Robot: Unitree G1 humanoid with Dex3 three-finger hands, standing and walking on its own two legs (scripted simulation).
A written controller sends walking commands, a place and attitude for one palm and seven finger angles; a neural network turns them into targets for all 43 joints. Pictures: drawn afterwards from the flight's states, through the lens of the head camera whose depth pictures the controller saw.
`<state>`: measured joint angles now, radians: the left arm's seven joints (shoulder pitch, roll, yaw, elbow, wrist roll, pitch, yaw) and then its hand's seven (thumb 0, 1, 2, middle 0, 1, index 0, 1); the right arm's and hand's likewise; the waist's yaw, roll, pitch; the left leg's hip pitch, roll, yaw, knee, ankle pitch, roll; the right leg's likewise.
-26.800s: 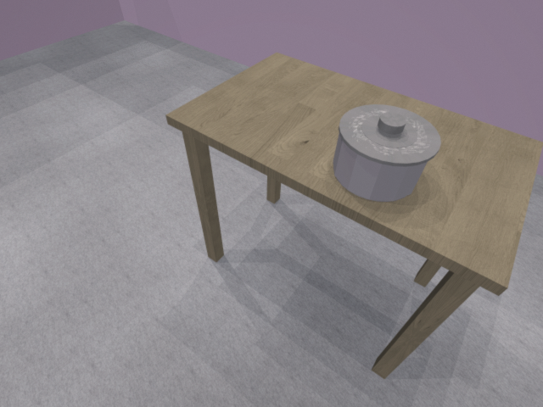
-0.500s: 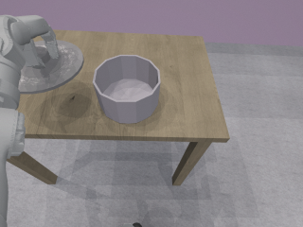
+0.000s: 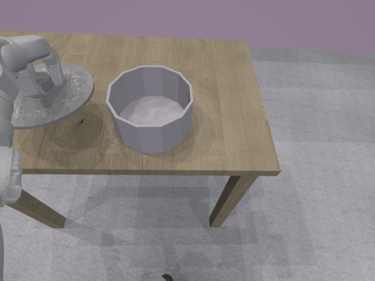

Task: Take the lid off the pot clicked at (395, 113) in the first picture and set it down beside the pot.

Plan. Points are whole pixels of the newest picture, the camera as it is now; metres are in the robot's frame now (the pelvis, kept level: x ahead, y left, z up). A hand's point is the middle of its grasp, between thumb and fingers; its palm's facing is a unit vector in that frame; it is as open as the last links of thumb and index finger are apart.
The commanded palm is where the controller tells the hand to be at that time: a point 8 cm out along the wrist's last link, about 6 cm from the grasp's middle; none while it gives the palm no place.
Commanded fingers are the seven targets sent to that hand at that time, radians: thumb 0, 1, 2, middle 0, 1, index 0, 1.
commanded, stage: lower the lid onto the table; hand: left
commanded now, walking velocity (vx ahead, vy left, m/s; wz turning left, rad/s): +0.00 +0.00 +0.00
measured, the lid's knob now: (37, 82) +0.50 +0.30 +0.12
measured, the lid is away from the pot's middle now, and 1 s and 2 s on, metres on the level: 0.23 0.25 0.24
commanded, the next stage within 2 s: open the fingers wide in 1.62 s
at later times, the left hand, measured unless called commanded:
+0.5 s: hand (32, 95) +0.47 +0.30 +0.11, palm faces -0.47 -0.11 -0.87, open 6.9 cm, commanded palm +0.52 +0.30 +0.19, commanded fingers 0.00 0.55 1.06 -0.73 -1.01 -0.92 -1.12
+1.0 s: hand (40, 106) +0.48 +0.31 +0.07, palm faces -0.50 -0.09 -0.86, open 6.9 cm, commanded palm +0.54 +0.30 +0.15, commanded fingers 0.00 0.55 1.06 -0.73 -1.01 -0.92 -1.12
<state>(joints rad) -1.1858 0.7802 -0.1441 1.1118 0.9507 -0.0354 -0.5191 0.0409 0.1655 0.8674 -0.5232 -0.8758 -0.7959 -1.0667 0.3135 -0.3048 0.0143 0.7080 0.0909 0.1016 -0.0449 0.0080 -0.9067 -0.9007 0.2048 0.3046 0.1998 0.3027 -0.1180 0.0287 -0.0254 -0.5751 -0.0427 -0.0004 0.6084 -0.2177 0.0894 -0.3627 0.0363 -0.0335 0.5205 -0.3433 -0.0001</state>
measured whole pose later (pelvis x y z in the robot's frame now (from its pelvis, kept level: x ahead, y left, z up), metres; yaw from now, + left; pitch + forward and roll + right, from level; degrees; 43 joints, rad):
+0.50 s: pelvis +0.00 +0.02 -0.01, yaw -1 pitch +12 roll -4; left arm -1.15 0.80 -0.12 1.15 0.96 -0.09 -0.47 0.04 0.17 0.87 -0.52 -0.87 -0.80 -1.07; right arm 0.35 -0.30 0.02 0.71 0.09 0.11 -0.06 0.01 -0.91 -0.90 0.21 0.30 0.20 0.30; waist -0.13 0.03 -0.04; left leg -0.64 -0.04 0.01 0.66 -0.23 0.11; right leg -0.42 0.04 -0.02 0.55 -0.35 0.01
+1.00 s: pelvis -0.01 +0.03 -0.01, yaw -2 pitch +15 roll -5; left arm -1.14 0.76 -0.13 1.21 0.99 -0.12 -0.41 0.04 0.17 0.87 -0.51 -0.87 -0.80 -1.07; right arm 0.40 -0.30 0.01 0.74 0.07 0.07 -0.09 0.01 -0.91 -0.90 0.21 0.30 0.20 0.30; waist -0.14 0.03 -0.06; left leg -0.71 -0.04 0.03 0.69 -0.23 0.13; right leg -0.50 0.03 -0.01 0.59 -0.35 0.00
